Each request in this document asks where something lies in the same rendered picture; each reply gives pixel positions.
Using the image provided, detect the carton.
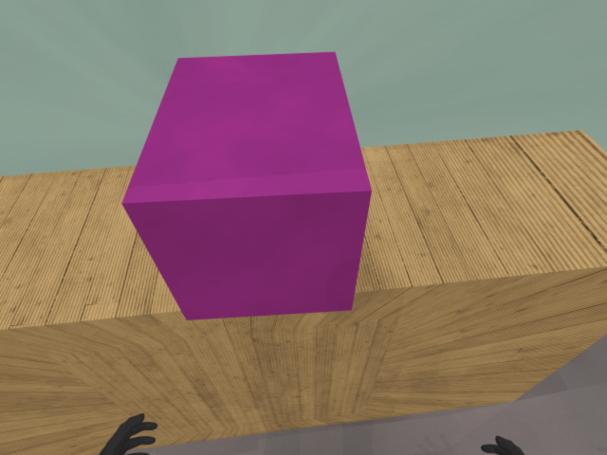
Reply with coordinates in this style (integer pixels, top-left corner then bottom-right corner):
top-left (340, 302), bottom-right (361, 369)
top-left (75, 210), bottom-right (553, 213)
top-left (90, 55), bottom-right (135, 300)
top-left (122, 52), bottom-right (372, 320)

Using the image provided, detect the pedestal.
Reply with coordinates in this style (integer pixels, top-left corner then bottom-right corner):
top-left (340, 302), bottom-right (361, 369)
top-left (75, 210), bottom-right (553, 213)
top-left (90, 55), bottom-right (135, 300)
top-left (0, 130), bottom-right (607, 455)

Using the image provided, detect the robot right hand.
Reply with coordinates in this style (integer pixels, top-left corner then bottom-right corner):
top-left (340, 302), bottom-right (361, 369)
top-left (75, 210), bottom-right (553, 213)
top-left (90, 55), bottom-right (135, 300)
top-left (481, 436), bottom-right (524, 455)

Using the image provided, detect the robot left hand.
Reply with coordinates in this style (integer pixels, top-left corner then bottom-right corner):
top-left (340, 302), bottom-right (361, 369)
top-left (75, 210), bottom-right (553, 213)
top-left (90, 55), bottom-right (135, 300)
top-left (99, 413), bottom-right (157, 455)

